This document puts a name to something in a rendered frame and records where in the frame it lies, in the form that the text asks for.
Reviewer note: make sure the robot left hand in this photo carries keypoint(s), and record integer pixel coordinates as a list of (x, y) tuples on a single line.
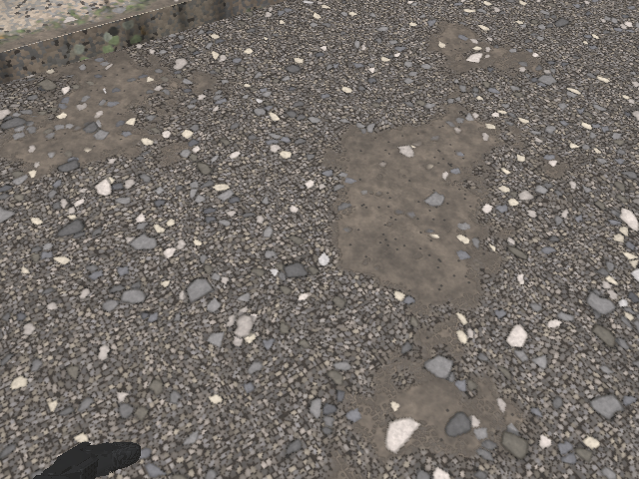
[(86, 461)]

